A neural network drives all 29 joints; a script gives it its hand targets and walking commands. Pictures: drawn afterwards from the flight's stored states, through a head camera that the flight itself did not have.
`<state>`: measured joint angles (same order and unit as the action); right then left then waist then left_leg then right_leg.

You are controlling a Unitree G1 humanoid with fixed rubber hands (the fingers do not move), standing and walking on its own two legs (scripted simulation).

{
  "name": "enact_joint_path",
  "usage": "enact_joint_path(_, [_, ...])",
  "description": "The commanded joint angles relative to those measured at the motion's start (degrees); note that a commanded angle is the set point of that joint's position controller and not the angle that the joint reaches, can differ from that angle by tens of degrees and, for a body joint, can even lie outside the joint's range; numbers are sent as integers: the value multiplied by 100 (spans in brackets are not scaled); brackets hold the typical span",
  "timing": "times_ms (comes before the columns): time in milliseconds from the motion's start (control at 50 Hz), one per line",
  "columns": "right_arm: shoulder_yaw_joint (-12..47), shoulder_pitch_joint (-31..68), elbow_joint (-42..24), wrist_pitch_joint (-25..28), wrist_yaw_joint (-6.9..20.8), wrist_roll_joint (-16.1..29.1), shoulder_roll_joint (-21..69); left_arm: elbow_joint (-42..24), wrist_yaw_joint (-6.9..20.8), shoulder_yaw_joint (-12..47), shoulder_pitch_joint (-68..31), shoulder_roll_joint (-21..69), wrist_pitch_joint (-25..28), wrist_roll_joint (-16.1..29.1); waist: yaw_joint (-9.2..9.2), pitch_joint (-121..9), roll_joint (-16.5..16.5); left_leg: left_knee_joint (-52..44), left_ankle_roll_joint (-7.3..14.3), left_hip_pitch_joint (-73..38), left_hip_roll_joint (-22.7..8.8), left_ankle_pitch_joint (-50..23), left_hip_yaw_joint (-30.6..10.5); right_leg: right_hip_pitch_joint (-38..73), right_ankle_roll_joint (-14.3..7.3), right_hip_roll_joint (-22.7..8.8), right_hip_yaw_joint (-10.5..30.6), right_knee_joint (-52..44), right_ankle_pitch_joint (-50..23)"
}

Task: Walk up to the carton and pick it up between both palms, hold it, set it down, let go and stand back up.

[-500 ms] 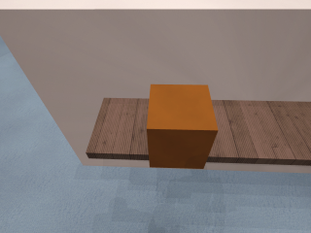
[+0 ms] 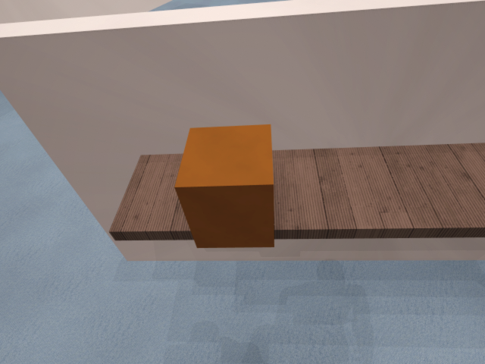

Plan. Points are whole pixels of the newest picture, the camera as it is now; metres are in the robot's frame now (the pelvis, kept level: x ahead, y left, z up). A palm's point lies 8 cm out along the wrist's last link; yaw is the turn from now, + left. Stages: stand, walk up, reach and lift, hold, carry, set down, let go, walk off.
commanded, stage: walk up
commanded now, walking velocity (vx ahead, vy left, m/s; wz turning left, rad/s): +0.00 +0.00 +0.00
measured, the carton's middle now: (232, 188) +0.47 +0.04 +0.00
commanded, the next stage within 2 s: none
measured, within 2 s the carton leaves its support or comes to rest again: neither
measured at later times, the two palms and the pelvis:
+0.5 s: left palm out of the picture -0.06 +0.24 -0.13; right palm out of the picture +0.01 -0.21 -0.15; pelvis +0.01 +0.02 +0.00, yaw +0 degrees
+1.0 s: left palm out of the picture +0.05 +0.29 -0.16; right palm out of the picture +0.09 -0.12 -0.15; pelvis +0.08 +0.09 -0.01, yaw +1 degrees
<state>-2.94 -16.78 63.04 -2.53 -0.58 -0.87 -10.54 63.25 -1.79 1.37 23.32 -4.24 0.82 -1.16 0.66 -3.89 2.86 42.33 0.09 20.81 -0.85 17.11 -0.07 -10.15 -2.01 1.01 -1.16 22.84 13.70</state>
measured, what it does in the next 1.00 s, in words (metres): steps to the left: left foot, then left foot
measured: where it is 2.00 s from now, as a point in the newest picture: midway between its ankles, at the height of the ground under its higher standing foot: outside the picture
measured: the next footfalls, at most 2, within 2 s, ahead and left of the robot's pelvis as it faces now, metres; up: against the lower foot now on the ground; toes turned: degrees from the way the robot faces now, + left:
left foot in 0.06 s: +0.01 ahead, +0.11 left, +0.00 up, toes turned +1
left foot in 0.64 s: +0.13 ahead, +0.18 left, +0.00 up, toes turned +8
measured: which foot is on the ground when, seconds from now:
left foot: up 0.00-0.04, down 0.06-0.32, up 0.34-0.62, down 0.64-1.00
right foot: down 0.00-0.64, up 0.66-0.92, down 0.94-1.00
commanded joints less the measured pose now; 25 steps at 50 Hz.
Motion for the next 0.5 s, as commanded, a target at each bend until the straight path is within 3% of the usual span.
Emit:
enact_joint_path(0, [107, -97, -101, 142, -130, 117, -145, -209, -71, -146, 53, -896, 167, -30, -28, 887, -1170, -1478, 41, -262, -8, 265, 38, 14, -585, -1283, 1260, -779, -572])
enact_joint_path(20, [155, -254, -34, 187, -163, 122, -92, -168, -74, -172, 91, -932, 134, 3, 57, 834, -1016, -2318, 64, -686, -85, -410, -4, 64, -521, -1287, 1255, -615, -910])
enact_joint_path(40, [156, -455, 73, 237, -196, 114, -160, -154, -74, -182, 122, -862, 126, 37, 52, 698, -864, -2523, 66, -1167, -244, -946, -178, 39, -403, -1231, 1244, -503, -1169])
enact_joint_path(60, [150, -602, 130, 298, -221, 61, -315, -143, -50, -176, 219, -727, 157, 73, -48, 519, -609, -2425, 89, -1695, -550, -1549, -497, -155, -291, -1100, 1156, -367, -1489])
enact_joint_path(80, [123, -403, 187, 327, -212, 97, -468, -75, -10, -184, 537, -514, 204, 147, -378, 590, 5, -2004, 156, -1792, -605, -2332, -473, -247, -236, -768, 892, -517, -1763])
enact_joint_path(100, [180, -304, 230, 346, -169, 126, -168, -17, -33, -158, 334, -475, 227, 156, -179, 633, 299, -2054, 164, -1460, -493, -2079, -368, -42, -210, -645, 670, -499, -1680])
enact_joint_path(120, [246, -439, 267, 373, -144, 87, 86, -23, -55, -210, 103, -658, 204, 146, -54, 632, 182, -2223, 147, -1265, -465, -1784, -366, 206, -205, -604, 610, -381, -1470])
enact_joint_path(180, [240, -464, 337, 360, -193, 62, 20, 24, -32, -230, 28, -629, 112, 65, -104, 754, -24, -2357, 145, -1139, -419, -1228, -348, 217, -181, -583, 587, -423, -1056])
enact_joint_path(280, [249, -506, 402, 336, -206, 54, 106, 167, -49, -218, 23, -530, 74, 67, -102, 937, -260, -2365, 135, -1092, -430, -1139, -351, 121, -131, -553, 562, -491, -853])
enact_joint_path(300, [-50, -470, 456, 206, -134, 85, -655, 84, -75, -543, 782, -1437, 47, -89, -686, 479, 197, -964, -32, 147, 130, 1518, 377, 1187, -540, -1558, 1714, -669, 2601])
enact_joint_path(320, [-53, 227, 38, 132, -40, -114, -551, 249, -107, -718, 1294, -1954, -42, -70, -998, 1005, -686, 313, -130, 1673, 65, 1676, 512, 1303, -873, -2593, 3262, -1526, 4189])
enact_joint_path(340, [-23, 531, -231, 115, 26, -298, -294, 254, -120, -727, 1012, -1833, -78, -110, -796, 1587, -865, 1067, -165, 2009, -343, 980, 131, 571, -972, -2900, 3583, -1775, 4083])
enact_joint_path(380, [-10, 229, -223, 200, 77, -185, -26, 90, -82, -665, 414, -1350, 12, -70, -314, 1589, -922, 1355, -272, 1692, -458, 319, -61, -28, -646, -2387, 2649, -1855, 2852])
enact_joint_path(400, [-42, 43, -168, 239, 93, -178, -41, 42, -74, -631, 264, -1174, 61, -61, -207, 1433, -961, 1388, -337, 1472, -458, 153, -42, -104, -496, -2128, 2188, -1781, 2328])
enact_joint_path(440, [-63, 9, -195, 273, 133, -156, -13, 18, -77, -609, 239, -1085, 147, -44, -221, 1347, -1059, 1119, -450, 1277, -408, -49, 134, -170, -398, -1845, 1541, -1612, 1618])
enact_joint_path(460, [44, -6, -362, 393, 189, -68, 283, 181, -112, -466, 119, -641, 136, 95, 42, 1136, -1959, 332, -407, 383, -348, 57, 426, -650, -196, -1041, 605, -1541, 1370])
enact_joint_path(480, [26, 114, -395, 415, 185, -21, 200, 201, -124, -480, 173, -686, 138, 42, -71, 1200, -2026, -42, -413, 80, -151, 131, 670, -790, -218, -874, 371, -1439, 1225])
